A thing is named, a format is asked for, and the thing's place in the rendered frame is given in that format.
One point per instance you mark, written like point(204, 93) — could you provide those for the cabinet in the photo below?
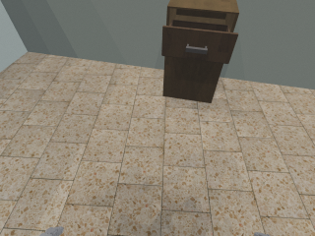
point(190, 79)

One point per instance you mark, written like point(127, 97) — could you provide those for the drawer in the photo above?
point(217, 37)

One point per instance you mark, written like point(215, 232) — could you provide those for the left robot hand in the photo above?
point(53, 231)

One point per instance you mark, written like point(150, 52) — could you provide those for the handle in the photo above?
point(199, 50)

